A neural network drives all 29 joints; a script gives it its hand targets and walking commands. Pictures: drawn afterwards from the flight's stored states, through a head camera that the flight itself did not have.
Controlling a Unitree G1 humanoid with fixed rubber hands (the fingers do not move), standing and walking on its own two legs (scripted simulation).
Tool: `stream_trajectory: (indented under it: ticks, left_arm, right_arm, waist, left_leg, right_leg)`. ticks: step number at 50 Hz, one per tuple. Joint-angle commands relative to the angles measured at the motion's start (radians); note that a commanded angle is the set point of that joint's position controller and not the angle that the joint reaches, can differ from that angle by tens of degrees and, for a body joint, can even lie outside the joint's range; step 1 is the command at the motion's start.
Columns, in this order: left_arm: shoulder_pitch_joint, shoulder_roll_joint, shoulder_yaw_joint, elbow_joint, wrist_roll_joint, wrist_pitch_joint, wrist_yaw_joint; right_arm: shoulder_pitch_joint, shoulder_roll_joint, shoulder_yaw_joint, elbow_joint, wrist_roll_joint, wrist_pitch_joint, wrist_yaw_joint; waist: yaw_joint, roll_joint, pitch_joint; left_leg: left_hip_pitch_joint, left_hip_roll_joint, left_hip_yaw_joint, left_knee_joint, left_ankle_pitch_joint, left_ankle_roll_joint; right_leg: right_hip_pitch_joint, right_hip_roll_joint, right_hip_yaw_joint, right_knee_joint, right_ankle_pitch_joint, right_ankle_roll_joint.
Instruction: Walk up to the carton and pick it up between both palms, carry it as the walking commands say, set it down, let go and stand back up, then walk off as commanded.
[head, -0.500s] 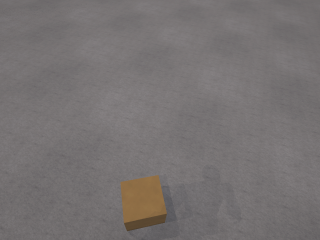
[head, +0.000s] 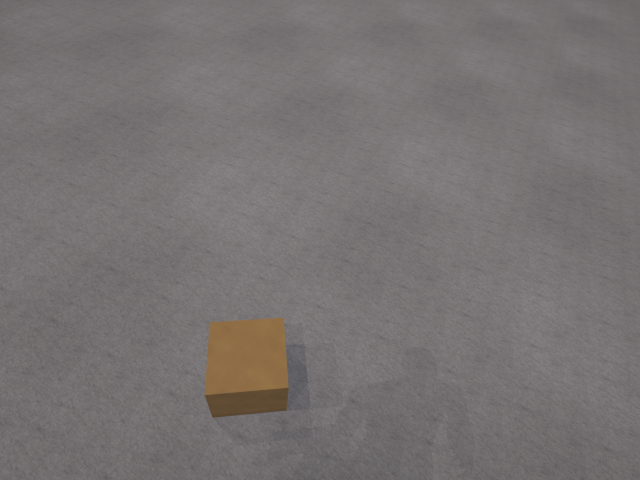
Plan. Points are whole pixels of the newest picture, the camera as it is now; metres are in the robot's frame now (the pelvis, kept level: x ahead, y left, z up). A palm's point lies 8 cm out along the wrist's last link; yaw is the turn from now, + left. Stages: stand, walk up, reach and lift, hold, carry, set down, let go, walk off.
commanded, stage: walk off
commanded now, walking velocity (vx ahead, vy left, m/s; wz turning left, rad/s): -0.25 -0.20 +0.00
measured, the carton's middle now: (248, 366) +0.56 +0.12 -0.67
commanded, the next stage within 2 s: none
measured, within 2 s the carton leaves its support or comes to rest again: neither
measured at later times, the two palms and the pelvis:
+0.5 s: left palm out of the picture -0.06 +0.13 -0.11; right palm out of the picture -0.09 -0.44 -0.13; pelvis -0.13 -0.14 +0.01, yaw +0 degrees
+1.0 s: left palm out of the picture -0.22 +0.04 -0.14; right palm out of the picture -0.20 -0.52 -0.07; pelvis -0.25 -0.23 +0.02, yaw +1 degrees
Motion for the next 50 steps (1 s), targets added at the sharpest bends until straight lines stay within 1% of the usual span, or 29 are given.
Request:
stream_trajectory:
  ticks: [1, 2, 3, 4, 6, 8, 11, 14, 18, 19, 20, 21, 22, 23, 25, 27, 30, 32, 35, 37, 38, 39, 40, 41, 42, 43, 45, 47, 50]
  left_arm:
    - [0.027, 0.13, 0.046, -0.043, 0.025, 0.001, -0.009]
    - [-0.034, 0.146, 0.055, -0.055, 0.033, 0.008, -0.02]
    - [-0.005, 0.134, 0.063, -0.047, 0.024, 0.006, -0.032]
    - [0.057, 0.141, 0.072, -0.024, 0.018, 0.003, -0.038]
    - [0.12, 0.131, 0.08, 0.003, 0.03, -0.003, -0.045]
    - [0.095, 0.108, 0.078, -0.01, 0.021, -0.001, -0.04]
    - [0.057, 0.079, 0.063, -0.035, 0.005, 0.004, -0.035]
    - [0.055, 0.07, 0.051, -0.053, -0.011, 0.006, -0.044]
    - [0.14, 0.085, 0.056, -0.036, -0.012, 0.004, -0.044]
    - [0.205, 0.084, 0.061, -0.01, -0.006, -0.002, -0.042]
    - [0.255, 0.108, 0.071, 0.014, 0.006, -0.008, -0.042]
    - [0.241, 0.178, 0.082, 0.008, 0.012, -0.019, -0.049]
    - [0.14, 0.328, 0.095, -0.056, 0.007, -0.021, -0.054]
    - [0.125, 0.284, 0.084, -0.069, 0.016, -0.022, -0.056]
    - [-0.041, 0.18, 0.044, -0.094, 0.026, -0.015, -0.035]
    - [-0.066, 0.152, 0.038, -0.114, 0.016, -0.019, -0.012]
    - [-0.004, 0.117, 0.027, -0.101, 0.006, -0.024, 0.006]
    - [0.054, 0.11, 0.026, -0.071, 0.008, -0.02, 0.013]
    - [0.102, 0.12, 0.031, -0.035, 0.009, -0.009, 0.01]
    - [0.106, 0.141, 0.038, -0.02, 0.003, -0.004, 0.004]
    - [0.123, 0.142, 0.041, -0.014, -0.007, -0.007, 0.0]
    - [0.166, 0.102, 0.038, -0.031, -0.013, -0.012, -0.007]
    - [0.023, 0.128, 0.052, -0.073, 0.015, -0.01, -0.009]
    - [-0.014, 0.149, 0.062, -0.073, 0.027, -0.003, -0.02]
    - [0.018, 0.13, 0.068, -0.059, 0.02, -0.004, -0.032]
    - [0.074, 0.136, 0.076, -0.034, 0.014, -0.004, -0.039]
    - [0.125, 0.123, 0.081, -0.01, 0.026, -0.006, -0.047]
    - [0.098, 0.102, 0.079, -0.02, 0.018, -0.005, -0.043]
    - [0.062, 0.079, 0.066, -0.038, 0.004, 0.001, -0.037]
  right_arm:
    - [0.111, -0.315, -0.063, -0.024, -0.035, 0.003, -0.007]
    - [0.124, -0.264, -0.055, -0.019, -0.04, 0.001, -0.007]
    - [0.043, -0.23, -0.051, -0.036, -0.031, -0.002, -0.006]
    - [-0.046, -0.223, -0.053, -0.07, -0.028, -0.003, -0.006]
    - [-0.056, -0.196, -0.053, -0.085, -0.016, -0.012, -0.006]
    - [0.001, -0.193, -0.056, -0.074, -0.017, -0.015, -0.002]
    - [0.069, -0.216, -0.066, -0.053, -0.024, -0.019, -0.001]
    - [0.086, -0.246, -0.078, -0.046, -0.034, -0.014, 0.005]
    - [0.036, -0.302, -0.099, -0.048, -0.034, -0.001, 0.011]
    - [0.018, -0.302, -0.099, -0.048, -0.027, 0.001, 0.01]
    - [0.037, -0.27, -0.09, -0.048, -0.023, -0.003, 0.011]
    - [0.087, -0.192, -0.069, -0.048, -0.032, -0.004, 0.019]
    - [0.036, -0.089, -0.048, -0.099, -0.024, 0.007, 0.0]
    - [-0.055, -0.129, -0.048, -0.108, 0.0, 0.03, -0.017]
    - [-0.002, -0.189, -0.072, -0.075, 0.01, 0.031, 0.003]
    - [0.082, -0.202, -0.082, -0.035, -0.009, 0.017, 0.009]
    - [0.043, -0.148, -0.065, -0.045, -0.009, 0.011, 0.009]
    - [0.029, -0.111, -0.048, -0.06, -0.004, 0.013, 0.002]
    - [0.061, -0.086, -0.032, -0.053, 0.014, 0.008, -0.007]
    - [0.13, -0.083, -0.027, -0.028, 0.018, 0.0, -0.007]
    - [0.177, -0.105, -0.03, -0.016, 0.008, -0.01, -0.006]
    - [0.179, -0.209, -0.048, -0.036, -0.015, -0.017, -0.005]
    - [0.14, -0.284, -0.068, -0.039, -0.028, -0.004, -0.005]
    - [0.137, -0.228, -0.055, -0.042, -0.029, -0.007, -0.002]
    - [0.05, -0.211, -0.055, -0.062, -0.021, -0.009, -0.001]
    - [-0.038, -0.201, -0.056, -0.095, -0.018, -0.009, -0.001]
    - [-0.045, -0.175, -0.055, -0.104, -0.01, -0.015, -0.002]
    - [0.004, -0.179, -0.057, -0.094, -0.012, -0.018, 0.002]
    - [0.065, -0.21, -0.067, -0.078, -0.02, -0.022, 0.002]
  waist:
    - [-0.058, 0.375, 0.06]
    - [-0.06, 0.199, 0.056]
    - [-0.003, 0.138, 0.058]
    - [0.038, 0.125, 0.042]
    - [0.035, 0.175, -0.002]
    - [0.0, 0.184, -0.029]
    - [-0.041, 0.259, -0.031]
    - [-0.067, 0.348, -0.05]
    - [-0.038, 0.363, -0.052]
    - [0.0, 0.317, -0.062]
    - [0.022, 0.216, -0.088]
    - [0.013, -0.071, -0.072]
    - [0.027, -0.399, -0.079]
    - [0.083, -0.359, -0.067]
    - [-0.027, -0.221, -0.002]
    - [-0.043, -0.19, -0.044]
    - [0.014, -0.198, -0.045]
    - [0.036, -0.21, -0.055]
    - [0.043, -0.201, -0.081]
    - [0.005, -0.119, -0.092]
    - [-0.021, -0.017, -0.074]
    - [0.001, 0.252, -0.083]
    - [-0.068, 0.378, 0.034]
    - [-0.048, 0.178, 0.023]
    - [0.004, 0.144, 0.034]
    - [0.04, 0.134, 0.027]
    - [0.03, 0.19, -0.007]
    - [-0.003, 0.192, -0.03]
    - [-0.039, 0.246, -0.034]
  left_leg:
    - [-0.119, 0.612, -0.519, -0.333, 0.517, 0.223]
    - [-0.194, 0.541, -0.436, -0.294, 0.583, 0.242]
    - [-0.213, 0.435, -0.312, -0.26, 0.522, 0.181]
    - [-0.191, 0.352, -0.239, -0.236, 0.458, 0.118]
    - [-0.109, 0.297, -0.177, -0.191, 0.521, 0.099]
    - [-0.045, 0.293, -0.161, -0.168, 0.553, 0.104]
    - [0.048, 0.275, -0.162, -0.162, 0.559, 0.093]
    - [0.043, 0.279, -0.175, -0.176, 0.5, 0.091]
    - [-0.03, 0.309, -0.228, -0.18, 0.491, 0.081]
    - [-0.063, 0.3, -0.214, -0.138, 0.496, 0.056]
    - [-0.143, 0.259, -0.178, -0.056, 0.411, 0.02]
    - [-0.314, 0.14, -0.059, 0.146, 0.069, -0.027]
    - [-0.374, -0.055, -0.038, 0.399, -0.357, -0.047]
    - [-0.291, -0.047, -0.161, 0.635, -0.367, -0.019]
    - [-0.292, -0.072, -0.173, 0.781, -0.205, 0.011]
    - [-0.306, -0.067, -0.117, 0.801, -0.131, -0.013]
    - [-0.318, -0.037, -0.027, 0.592, -0.126, -0.037]
    - [-0.273, -0.018, -0.011, 0.403, -0.182, -0.027]
    - [-0.187, -0.005, -0.013, 0.132, -0.151, -0.005]
    - [-0.062, 0.014, -0.009, -0.117, 0.03, 0.001]
    - [0.045, 0.082, -0.081, -0.299, 0.174, 0.0]
    - [0.185, 0.393, -0.396, -0.334, 0.225, 0.047]
    - [-0.063, 0.578, -0.487, -0.307, 0.595, 0.208]
    - [-0.115, 0.513, -0.397, -0.269, 0.675, 0.222]
    - [-0.15, 0.425, -0.287, -0.25, 0.593, 0.177]
    - [-0.139, 0.346, -0.219, -0.232, 0.51, 0.119]
    - [-0.083, 0.291, -0.159, -0.196, 0.537, 0.104]
    - [-0.033, 0.293, -0.146, -0.179, 0.552, 0.114]
    - [0.048, 0.282, -0.153, -0.173, 0.532, 0.102]
  right_leg:
    - [-0.247, -0.03, 0.13, 0.405, -0.433, 0.088]
    - [-0.174, -0.022, 0.287, 0.593, -0.374, 0.093]
    - [-0.17, 0.016, 0.334, 0.689, -0.302, 0.095]
    - [-0.177, 0.027, 0.332, 0.737, -0.243, 0.112]
    - [-0.205, 0.044, 0.303, 0.833, -0.193, 0.157]
    - [-0.23, 0.038, 0.275, 0.848, -0.191, 0.194]
    - [-0.235, -0.003, 0.231, 0.647, -0.211, 0.224]
    - [-0.117, -0.06, 0.146, 0.385, -0.276, 0.225]
    - [0.076, -0.081, 0.105, 0.039, -0.224, 0.169]
    - [0.167, -0.075, 0.077, -0.12, -0.117, 0.147]
    - [0.288, -0.081, 0.096, -0.224, -0.058, 0.134]
    - [0.359, -0.228, 0.255, -0.308, 0.003, 0.122]
    - [0.119, -0.423, 0.398, -0.257, 0.231, -0.025]
    - [-0.053, -0.405, 0.345, -0.272, 0.176, -0.095]
    - [-0.086, -0.285, 0.208, -0.231, 0.202, -0.03]
    - [0.051, -0.253, 0.183, -0.173, 0.33, -0.044]
    - [0.179, -0.267, 0.239, -0.151, 0.326, -0.097]
    - [0.235, -0.289, 0.303, -0.142, 0.346, -0.118]
    - [0.291, -0.302, 0.366, -0.153, 0.404, -0.129]
    - [0.243, -0.266, 0.332, -0.144, 0.36, -0.097]
    - [0.136, -0.212, 0.282, -0.082, 0.238, -0.04]
    - [-0.107, -0.115, 0.201, 0.119, -0.176, 0.049]
    - [-0.224, -0.027, 0.154, 0.4, -0.412, 0.085]
    - [-0.16, -0.012, 0.306, 0.584, -0.358, 0.089]
    - [-0.162, 0.012, 0.335, 0.681, -0.297, 0.095]
    - [-0.17, 0.011, 0.328, 0.734, -0.231, 0.115]
    - [-0.198, 0.029, 0.293, 0.832, -0.186, 0.16]
    - [-0.226, 0.025, 0.267, 0.861, -0.184, 0.194]
    - [-0.236, -0.004, 0.236, 0.686, -0.199, 0.221]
